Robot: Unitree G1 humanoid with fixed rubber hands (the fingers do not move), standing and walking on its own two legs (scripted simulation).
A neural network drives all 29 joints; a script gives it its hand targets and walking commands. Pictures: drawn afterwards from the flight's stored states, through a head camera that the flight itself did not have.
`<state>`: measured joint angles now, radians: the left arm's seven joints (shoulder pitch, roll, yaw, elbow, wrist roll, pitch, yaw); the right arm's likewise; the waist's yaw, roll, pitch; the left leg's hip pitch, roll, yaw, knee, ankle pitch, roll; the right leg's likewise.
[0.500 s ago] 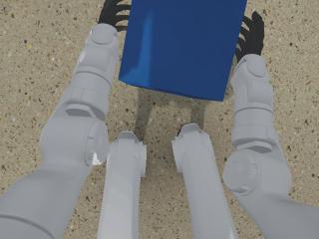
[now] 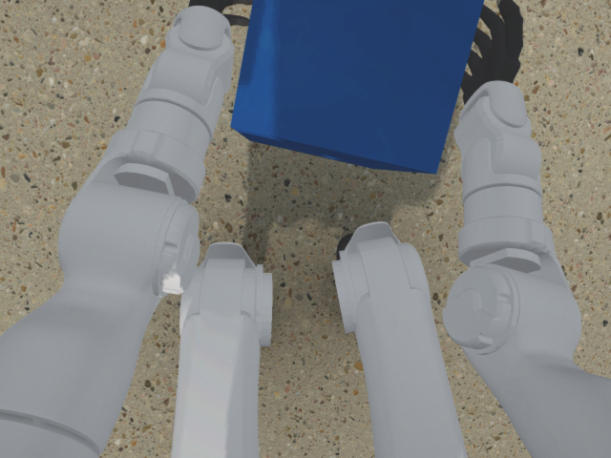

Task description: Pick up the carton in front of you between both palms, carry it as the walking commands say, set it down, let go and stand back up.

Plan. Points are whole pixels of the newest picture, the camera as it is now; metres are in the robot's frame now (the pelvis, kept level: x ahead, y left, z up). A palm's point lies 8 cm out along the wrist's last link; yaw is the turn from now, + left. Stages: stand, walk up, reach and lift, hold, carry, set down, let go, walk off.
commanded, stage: set down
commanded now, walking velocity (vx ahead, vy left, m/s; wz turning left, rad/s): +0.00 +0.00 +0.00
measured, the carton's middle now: (339, 75) +0.50 -0.08 -0.23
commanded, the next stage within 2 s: none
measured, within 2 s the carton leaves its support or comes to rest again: rests again in 0.44 s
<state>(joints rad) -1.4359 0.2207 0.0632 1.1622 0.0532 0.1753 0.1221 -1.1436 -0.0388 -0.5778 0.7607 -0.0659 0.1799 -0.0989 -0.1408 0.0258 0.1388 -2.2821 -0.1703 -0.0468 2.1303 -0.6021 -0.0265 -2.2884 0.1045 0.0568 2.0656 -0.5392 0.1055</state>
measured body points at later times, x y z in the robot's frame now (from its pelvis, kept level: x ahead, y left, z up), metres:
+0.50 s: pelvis +0.00 +0.00 -0.01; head +0.35 +0.01 +0.26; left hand +0.55 +0.07 -0.20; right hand +0.47 -0.22 -0.19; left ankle +0.09 +0.10 -0.36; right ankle +0.12 -0.13 -0.36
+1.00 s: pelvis -0.01 +0.01 -0.02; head +0.35 +0.01 +0.24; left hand +0.55 +0.10 -0.22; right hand +0.45 -0.25 -0.20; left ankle +0.09 +0.10 -0.36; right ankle +0.12 -0.13 -0.36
